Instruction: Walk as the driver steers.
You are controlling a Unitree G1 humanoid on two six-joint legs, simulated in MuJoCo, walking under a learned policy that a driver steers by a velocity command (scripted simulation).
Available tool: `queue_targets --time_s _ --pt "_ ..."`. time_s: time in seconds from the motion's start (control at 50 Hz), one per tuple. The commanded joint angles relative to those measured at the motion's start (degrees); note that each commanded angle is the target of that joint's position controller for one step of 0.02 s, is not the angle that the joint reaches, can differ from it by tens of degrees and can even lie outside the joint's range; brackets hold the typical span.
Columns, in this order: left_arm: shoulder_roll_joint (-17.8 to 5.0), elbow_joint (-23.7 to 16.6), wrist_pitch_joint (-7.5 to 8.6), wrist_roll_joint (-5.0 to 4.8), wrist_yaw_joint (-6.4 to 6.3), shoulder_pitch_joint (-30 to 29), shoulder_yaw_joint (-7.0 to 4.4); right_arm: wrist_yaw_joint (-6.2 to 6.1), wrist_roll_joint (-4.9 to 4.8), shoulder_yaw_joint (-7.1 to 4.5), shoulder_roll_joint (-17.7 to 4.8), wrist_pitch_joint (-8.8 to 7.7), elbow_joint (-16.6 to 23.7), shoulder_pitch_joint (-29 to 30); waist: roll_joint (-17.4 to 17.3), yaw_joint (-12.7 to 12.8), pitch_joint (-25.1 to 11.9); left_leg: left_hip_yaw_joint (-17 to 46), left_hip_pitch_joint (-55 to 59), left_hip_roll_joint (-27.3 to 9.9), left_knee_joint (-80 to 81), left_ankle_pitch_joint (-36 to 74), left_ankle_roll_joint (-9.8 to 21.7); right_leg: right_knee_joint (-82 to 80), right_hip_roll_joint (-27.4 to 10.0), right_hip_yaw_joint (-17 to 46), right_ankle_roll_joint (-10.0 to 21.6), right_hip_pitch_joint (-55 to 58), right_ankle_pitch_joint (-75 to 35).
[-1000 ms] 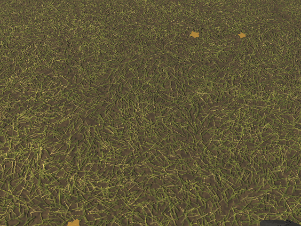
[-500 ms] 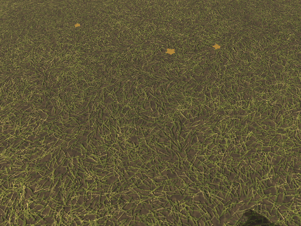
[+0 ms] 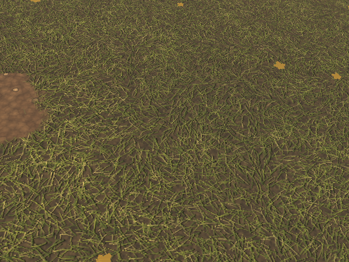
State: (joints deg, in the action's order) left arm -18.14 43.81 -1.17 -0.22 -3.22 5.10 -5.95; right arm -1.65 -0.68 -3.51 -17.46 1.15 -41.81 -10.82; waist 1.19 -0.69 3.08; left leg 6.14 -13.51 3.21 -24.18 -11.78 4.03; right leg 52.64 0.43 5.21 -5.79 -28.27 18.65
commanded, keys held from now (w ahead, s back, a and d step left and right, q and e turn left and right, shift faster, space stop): q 0.28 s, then no key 0.72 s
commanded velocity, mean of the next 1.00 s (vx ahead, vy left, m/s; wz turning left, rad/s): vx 0.00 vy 0.00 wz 0.29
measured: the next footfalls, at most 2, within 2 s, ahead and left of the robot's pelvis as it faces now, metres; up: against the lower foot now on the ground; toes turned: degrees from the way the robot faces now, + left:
right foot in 0.22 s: +0.08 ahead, -0.14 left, +0.00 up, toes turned +16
left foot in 0.60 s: +0.00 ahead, +0.11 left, +0.00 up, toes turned +14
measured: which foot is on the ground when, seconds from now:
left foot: down 0.00-0.22, up 0.24-0.58, down 0.60-1.00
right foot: up 0.00-0.20, down 0.22-1.00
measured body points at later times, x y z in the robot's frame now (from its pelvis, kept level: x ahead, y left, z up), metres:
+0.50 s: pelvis +0.01 -0.04 +0.00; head +0.05 -0.04 +0.44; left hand +0.06 +0.26 -0.11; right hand +0.22 -0.28 -0.12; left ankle -0.05 +0.10 -0.70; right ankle +0.04 -0.16 -0.75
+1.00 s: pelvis +0.01 +0.01 -0.01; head +0.02 +0.02 +0.44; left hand +0.01 +0.31 -0.14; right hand +0.21 -0.20 -0.12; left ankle -0.04 +0.10 -0.75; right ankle +0.05 -0.16 -0.75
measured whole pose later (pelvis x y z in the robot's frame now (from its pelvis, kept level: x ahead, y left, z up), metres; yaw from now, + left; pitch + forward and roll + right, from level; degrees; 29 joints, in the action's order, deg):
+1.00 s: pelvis +0.01 +0.01 -0.01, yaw +16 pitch -1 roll +0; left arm -17.4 54.0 0.3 0.5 -1.7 10.7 -2.0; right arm -0.4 0.7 -1.2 -14.0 0.6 -45.9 -10.1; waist 0.4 1.0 1.7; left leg 1.8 -9.2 2.5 -26.7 -16.1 2.1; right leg 24.3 -4.3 0.7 -4.6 -8.7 14.3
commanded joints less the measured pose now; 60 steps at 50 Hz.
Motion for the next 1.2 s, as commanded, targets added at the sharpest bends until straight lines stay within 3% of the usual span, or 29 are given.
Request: queue_targets --time_s 0.02,0.14,0.2,0.22,0.24,0.26,0.28,0.3,0.32,0.34,0.4,0.48,0.52,0.56,0.58,0.6,0.62,0.64,0.66,0.68,0.72,0.74,0.88,1.06,1.1,1.14,1.16,1.2 --pt "-4.0 -4.1 1.46 -0.08 0.33 -3.2 -0.59 -0.35 0.08 -2.99 -10.9 -0.13 3.8 0.5 -9.7 -1.2 -5.2 15.9 7.5 -13.2 5.3 10.0 8.8 -6.2 0.4 0.7 -0.5 -2.8 -0.2" --pt "-5.0 -3.8 3.3 -0.56 1.79 -1.1 -0.63 0.22 -0.17 -3.18 -11.1 0.76 5.3 3.2 -10.6 -0.9 -6.8 22.5 6.2 -12.5 1.5 17.7 8.8 -16.0 2.2 0.9 1.0 5.1 1.9" --pt "-5.3 -2.3 4.08 -0.64 2.59 3.8 -0.93 -0.21 -1.17 -2.85 -10.3 1.42 6.4 5.7 -10.0 2.3 -7.8 23.3 4.5 -9.3 -2.5 17.8 5.4 -31.7 1.9 -0.4 2.9 14.7 -9.3" --pt "-7.6 -2.0 4.01 -0.1 2.45 5.1 -1.5 -0.4 -1.01 -2.36 -8.5 1.43 6.6 4.3 -6.8 1.9 -8.9 21.0 0.1 -6.5 -6.3 8.7 2.5 -34.3 -3.7 3.4 5.0 21.4 -15.4" --pt "-10.8 -3.1 3.39 0.7 1.91 3.6 -1.78 -0.12 0.12 -1.46 -5.0 1.28 6.0 -0.2 7.1 -1.6 -10.1 11.3 -7.1 1.0 -18.9 -13.5 -0.9 -34.6 -15.6 14.6 9.9 26.9 -28.1" --pt "-11.7 -3.2 3.2 2.72 2.24 3.5 -1.78 -0.15 -0.55 -2.77 -8.8 0.88 7.4 0.1 14.9 -1.5 -7.2 4.9 -16.8 5.3 -30.0 -28.1 -3.8 -35.0 -22.8 24.9 19.6 23.8 -34.3" --pt "-8.8 -4.3 3.35 2.07 2.26 1.7 -0.96 -0.2 -0.07 -4.02 -12.8 0.77 6.1 -1.8 9.1 -1.8 -6.5 5.0 -17.9 1.0 -39.2 -25.3 -5.8 -34.8 -23.3 22.0 21.5 22.7 -31.6" --pt "-6.1 -4.6 3.32 1.41 2.11 -0.1 -0.19 -0.18 -0.26 -4.51 -13.1 1.03 4.9 -1.6 6.4 -1.9 -5.5 4.5 -18.0 0.4 -42.4 -21.4 -6.8 -34.1 -19.1 16.3 19.3 21.5 -28.3" --pt "-5.5 -4.8 3.14 0.8 2.0 -1.0 0.15 -0.45 -0.22 -4.28 -11.2 1.65 3.8 -2.1 5.1 -1.9 -5.0 4.0 -18.2 0.2 -43.9 -18.5 -7.9 -33.8 -15.8 12.1 17.4 21.5 -24.4" --pt "-5.3 -4.5 3.02 0.16 1.85 -1.0 0.42 -0.47 -0.08 -3.85 -9.8 2.02 4.0 -1.6 5.5 -1.1 -4.1 3.9 -19.3 0.3 -45.1 -16.3 -8.9 -33.7 -15.0 10.5 17.5 21.7 -25.4" --pt "-5.7 -3.4 2.4 0.58 1.4 1.8 0.68 -0.22 -0.67 -2.59 -6.5 1.81 5.4 1.1 7.6 0.8 -4.8 0.7 -18.0 0.1 -38.5 -14.2 -10.0 -33.8 -13.0 5.9 18.6 23.9 -28.7" --pt "-7.5 -2.9 1.73 0.34 1.71 1.3 0.45 0.16 0.16 -1.01 -4.1 1.51 6.3 3.0 9.1 2.1 -6.7 -3.0 -9.1 -3.0 -22.4 -14.9 -9.8 -32.9 -13.8 4.0 18.9 23.8 -30.4" --pt "-8.4 -2.2 1.36 -0.06 2.09 2.2 0.4 0.41 -0.02 -1.05 -4.9 1.45 5.8 2.3 9.7 2.5 -6.7 -5.2 -4.8 -2.8 -15.3 -12.6 -9.3 -32.2 -14.2 4.3 18.9 22.7 -31.0" --pt "-8.0 -1.6 1.14 -0.91 2.3 1.5 0.87 0.75 0.09 -1.17 -4.7 1.37 4.0 -1.2 8.6 0.4 -6.3 -7.1 2.1 -2.0 -1.8 -2.3 -7.4 -30.0 -13.2 3.5 17.2 20.5 -29.1" --pt "-6.8 -0.5 1.35 -1.21 2.4 3.5 1.36 0.84 0.38 -1.27 -5.3 1.33 3.5 -2.1 7.1 -0.1 -5.8 -6.3 7.0 -2.1 6.0 4.4 -5.7 -29.0 -12.1 2.7 14.5 17.9 -25.6" --pt "-5.0 0.0 2.01 -0.08 2.74 5.7 2.16 0.46 0.74 -1.57 -7.9 1.37 4.0 -2.5 2.1 0.8 -7.9 0.4 14.5 -7.3 5.8 14.2 -3.7 -26.1 -9.8 0.7 10.0 13.3 -18.5" --pt "-1.7 -0.5 2.78 1.93 3.15 7.8 3.2 -0.03 1.47 -2.05 -11.8 1.62 4.9 -0.3 -11.2 4.3 -8.8 9.4 14.7 -16.0 3.0 24.3 1.8 -22.1 -3.9 -5.1 5.1 9.0 -2.5" --pt "-2.5 -0.8 2.69 1.8 2.69 4.2 3.23 0.65 2.07 -0.66 -6.8 0.98 5.0 2.0 -11.2 2.3 -8.3 10.7 6.4 -17.8 4.0 17.3 6.6 -24.1 -4.0 -4.4 3.2 13.8 2.6" --pt "-3.9 -0.5 2.5 1.45 2.54 3.0 2.98 1.19 2.2 0.07 -4.6 0.25 5.1 4.3 -8.9 2.7 -6.2 8.2 4.8 -14.4 4.4 10.0 5.2 -25.7 -4.0 -4.5 2.7 15.7 -2.5" --pt "-3.9 0.0 2.4 1.48 2.39 2.2 3.03 1.32 2.33 0.02 -4.5 -0.29 4.2 3.9 -9.2 2.0 -5.9 6.1 5.0 -11.4 4.1 5.5 2.7 -26.5 -3.7 -4.7 2.5 16.3 -7.0" --pt "-5.7 1.0 1.89 1.17 1.92 3.2 2.63 1.38 1.99 0.0 -5.5 -1.12 3.4 2.6 -9.0 1.5 -3.3 5.4 3.1 -10.0 4.5 5.6 0.6 -27.1 -4.2 -4.1 2.2 16.5 -10.3" --pt "-5.4 1.4 1.93 1.02 1.94 3.4 2.74 1.33 1.9 0.23 -5.2 -1.3 2.8 1.7 -8.1 1.6 -2.9 5.0 2.9 -9.4 4.1 6.7 0.0 -27.6 -4.3 -4.1 2.2 17.2 -11.0" --pt "-5.3 5.8 2.1 0.75 1.69 5.1 2.79 1.06 1.53 0.42 -4.5 -1.19 0.8 1.5 -3.5 1.3 -3.3 3.4 4.4 -8.0 3.2 10.8 0.0 -29.4 -4.7 -4.3 1.7 18.7 -13.2" --pt "-5.7 10.1 1.94 0.53 1.03 5.9 2.77 0.99 1.24 0.29 -4.2 -1.12 -3.3 0.9 -2.1 1.5 -3.7 1.2 4.7 -6.3 2.7 12.9 -0.4 -29.9 -4.8 -4.6 1.8 20.1 -14.3" --pt "-4.9 11.1 1.75 0.18 0.87 6.5 2.87 0.62 0.84 -0.08 -5.0 -0.77 -4.6 -0.4 -3.6 1.1 -4.1 1.8 4.6 -5.8 4.5 -4.5 0.7 -26.9 -2.3 -7.7 2.1 18.5 -3.9" --pt "-4.1 9.8 2.18 -0.33 0.89 3.9 3.02 0.42 0.34 -1.04 -7.9 -0.59 -5.4 -2.9 -8.0 -1.0 0.3 10.0 2.9 -10.5 10.4 -28.4 4.7 -18.8 -0.1 -9.8 3.3 9.7 5.1" --pt "-3.7 8.7 2.84 -0.66 1.1 2.3 3.17 0.39 0.16 -1.41 -9.1 -0.92 -5.6 -4.1 -10.6 -1.7 2.9 16.1 2.1 -14.5 13.6 -33.7 7.2 -15.0 -0.5 -8.8 4.5 5.5 6.7" --pt "-4.2 7.5 4.58 -1.59 1.96 0.8 2.99 0.21 0.18 -1.58 -8.9 -2.37 -6.2 -5.4 -12.7 -1.9 5.5 22.7 2.8 -19.6 16.2 -31.3 10.2 -7.4 -3.7 -4.3 7.4 -0.7 10.7"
